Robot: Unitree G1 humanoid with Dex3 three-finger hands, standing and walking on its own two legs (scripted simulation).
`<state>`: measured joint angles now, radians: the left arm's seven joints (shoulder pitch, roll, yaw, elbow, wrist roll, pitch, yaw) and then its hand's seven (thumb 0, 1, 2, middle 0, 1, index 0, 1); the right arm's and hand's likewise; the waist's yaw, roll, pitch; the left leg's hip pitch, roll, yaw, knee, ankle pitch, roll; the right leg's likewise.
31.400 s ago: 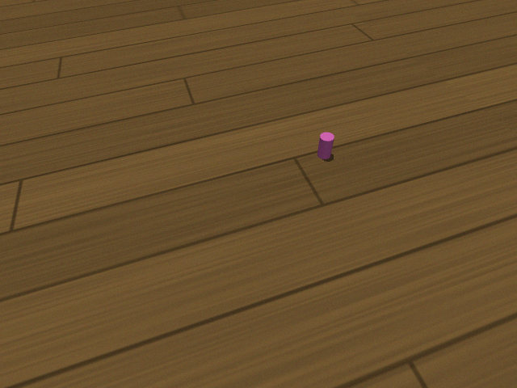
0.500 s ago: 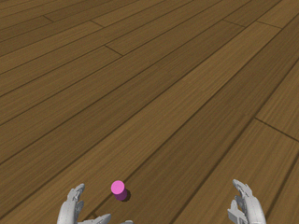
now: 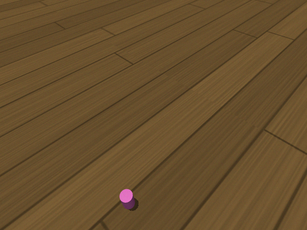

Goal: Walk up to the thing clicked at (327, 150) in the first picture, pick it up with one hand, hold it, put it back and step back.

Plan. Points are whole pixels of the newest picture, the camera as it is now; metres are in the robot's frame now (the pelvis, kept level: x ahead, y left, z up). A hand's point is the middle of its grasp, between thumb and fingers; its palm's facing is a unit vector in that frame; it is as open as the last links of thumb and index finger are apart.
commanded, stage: stand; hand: left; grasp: from the side
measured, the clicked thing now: (127, 199) +0.42 +0.21 -0.70
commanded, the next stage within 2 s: step back in 1.70 s
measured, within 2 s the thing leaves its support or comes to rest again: neither
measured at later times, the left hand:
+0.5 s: hand out of the picture +0.04 +0.24 -0.15, palm faces -0.01 -0.94 -0.34, open 7.4 cm
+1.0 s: hand out of the picture +0.08 +0.24 -0.15, palm faces -0.01 -0.94 -0.33, open 7.4 cm
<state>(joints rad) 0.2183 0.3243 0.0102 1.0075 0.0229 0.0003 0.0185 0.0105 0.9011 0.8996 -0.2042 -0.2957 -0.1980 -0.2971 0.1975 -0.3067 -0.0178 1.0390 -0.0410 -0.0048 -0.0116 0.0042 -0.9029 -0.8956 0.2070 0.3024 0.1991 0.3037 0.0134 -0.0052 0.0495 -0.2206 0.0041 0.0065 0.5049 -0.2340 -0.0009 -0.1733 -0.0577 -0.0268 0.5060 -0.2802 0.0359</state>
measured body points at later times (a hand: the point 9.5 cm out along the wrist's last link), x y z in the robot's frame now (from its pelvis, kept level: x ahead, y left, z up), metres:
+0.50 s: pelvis +0.00 -0.01 +0.01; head +0.00 -0.01 +0.46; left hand +0.04 +0.29 -0.13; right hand +0.06 -0.30 -0.13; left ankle +0.03 +0.12 -0.74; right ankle +0.00 -0.14 -0.74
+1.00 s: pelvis +0.01 -0.01 +0.01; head +0.02 -0.01 +0.46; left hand +0.08 +0.28 -0.12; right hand +0.08 -0.30 -0.13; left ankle +0.03 +0.12 -0.74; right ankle +0.00 -0.14 -0.74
